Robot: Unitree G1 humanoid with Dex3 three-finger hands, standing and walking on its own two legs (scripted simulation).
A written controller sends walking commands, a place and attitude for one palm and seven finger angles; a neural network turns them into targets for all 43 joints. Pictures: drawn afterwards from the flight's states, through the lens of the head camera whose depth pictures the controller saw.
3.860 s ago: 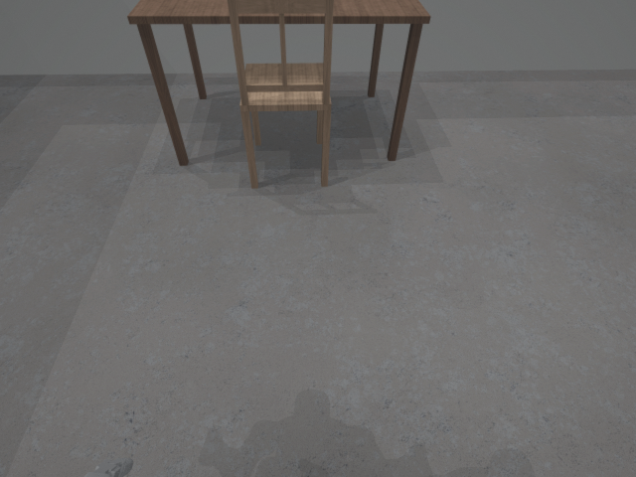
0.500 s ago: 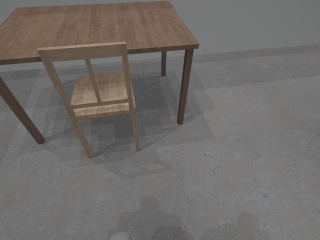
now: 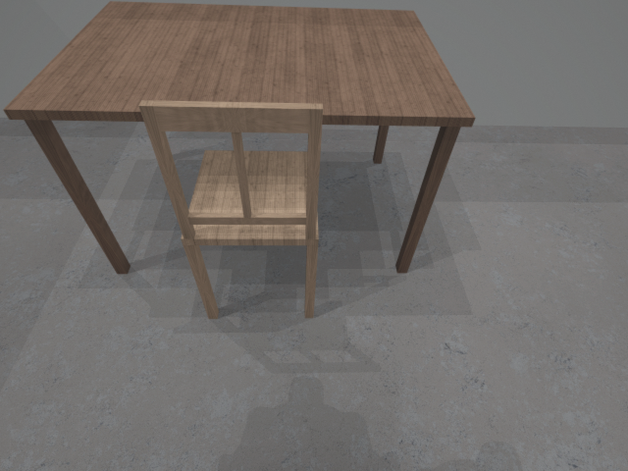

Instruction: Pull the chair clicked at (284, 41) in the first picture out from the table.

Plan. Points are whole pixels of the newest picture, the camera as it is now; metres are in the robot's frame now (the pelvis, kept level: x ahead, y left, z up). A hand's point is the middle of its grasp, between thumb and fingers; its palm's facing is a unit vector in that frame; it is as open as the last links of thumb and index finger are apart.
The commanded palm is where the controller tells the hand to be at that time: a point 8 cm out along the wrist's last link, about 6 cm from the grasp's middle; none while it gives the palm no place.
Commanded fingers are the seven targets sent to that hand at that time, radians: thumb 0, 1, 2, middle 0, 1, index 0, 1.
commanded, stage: take the last steps up to it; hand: left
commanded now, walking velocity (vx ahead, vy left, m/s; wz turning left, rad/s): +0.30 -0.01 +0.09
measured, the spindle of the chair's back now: (242, 176) +0.75 +0.21 -0.11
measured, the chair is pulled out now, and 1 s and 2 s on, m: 0.00 0.00 0.00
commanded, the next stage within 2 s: come to a stop and stand still in 0.82 s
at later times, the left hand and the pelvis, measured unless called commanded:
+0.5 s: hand out of the picture +0.00 +0.14 -0.17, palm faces +0.19 -0.97 -0.13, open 7.4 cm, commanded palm none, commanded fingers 0.00 0.90 0.90 -0.20 -0.30 -0.20 -0.30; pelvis +0.11 +0.01 +0.00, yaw +5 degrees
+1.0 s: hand (216, 328) +0.38 +0.20 -0.17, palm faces +0.01 -0.97 -0.24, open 7.3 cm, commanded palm none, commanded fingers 0.00 0.90 0.90 -0.20 -0.30 -0.20 -0.30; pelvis +0.28 +0.01 -0.01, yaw +1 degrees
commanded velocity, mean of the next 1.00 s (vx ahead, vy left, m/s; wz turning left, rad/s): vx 0.19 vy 0.00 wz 0.01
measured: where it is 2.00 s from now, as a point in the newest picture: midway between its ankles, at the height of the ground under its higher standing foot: (291, 467)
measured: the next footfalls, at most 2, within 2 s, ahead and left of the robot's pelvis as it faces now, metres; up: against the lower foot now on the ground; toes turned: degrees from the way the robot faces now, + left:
right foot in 0.10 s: +0.06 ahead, -0.13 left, +0.00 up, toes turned -5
left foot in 0.54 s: +0.21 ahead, +0.13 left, +0.00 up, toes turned +12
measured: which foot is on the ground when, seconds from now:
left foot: down 0.00-0.12, up 0.14-0.52, down 0.54-0.98, up 1.00-1.00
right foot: up 0.00-0.08, down 0.10-0.54, up 0.56-0.94, down 0.96-1.00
